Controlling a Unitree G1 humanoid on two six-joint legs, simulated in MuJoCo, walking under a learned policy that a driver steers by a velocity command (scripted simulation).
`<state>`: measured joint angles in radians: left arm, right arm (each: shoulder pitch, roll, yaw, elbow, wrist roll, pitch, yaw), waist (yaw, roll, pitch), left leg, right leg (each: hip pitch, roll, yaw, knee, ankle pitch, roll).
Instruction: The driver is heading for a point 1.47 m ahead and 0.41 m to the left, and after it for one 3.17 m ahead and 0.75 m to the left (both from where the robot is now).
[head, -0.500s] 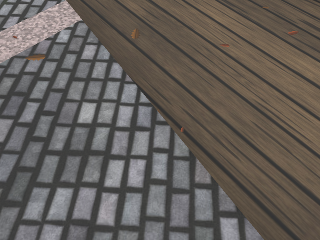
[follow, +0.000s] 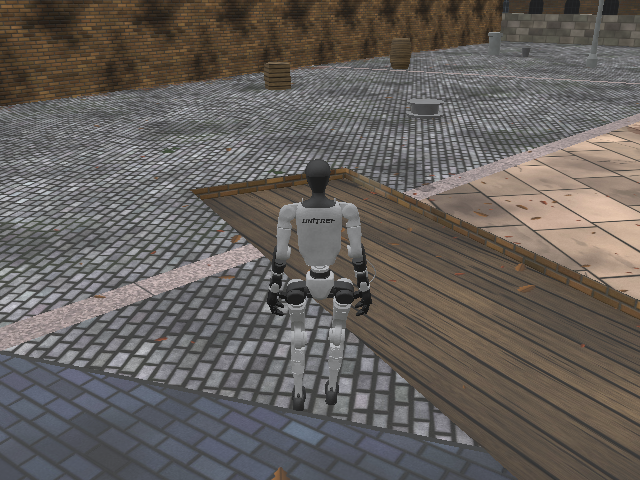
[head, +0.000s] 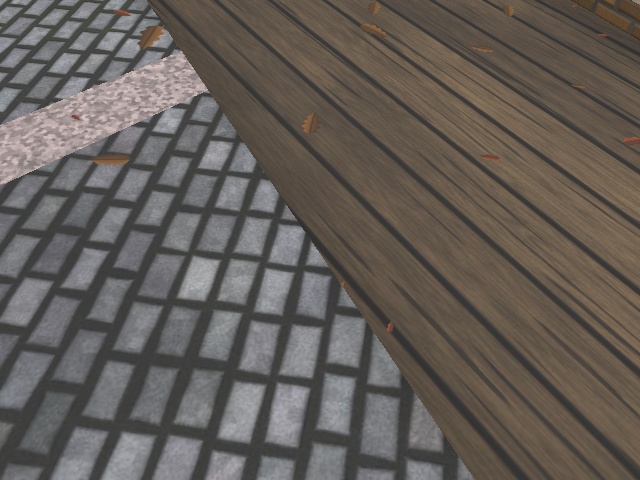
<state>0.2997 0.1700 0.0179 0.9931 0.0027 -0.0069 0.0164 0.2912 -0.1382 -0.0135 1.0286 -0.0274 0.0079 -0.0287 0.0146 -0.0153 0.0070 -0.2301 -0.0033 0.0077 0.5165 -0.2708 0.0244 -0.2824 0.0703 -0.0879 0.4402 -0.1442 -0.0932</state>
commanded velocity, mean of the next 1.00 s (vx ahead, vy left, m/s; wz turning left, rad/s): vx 0.09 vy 0.00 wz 0.44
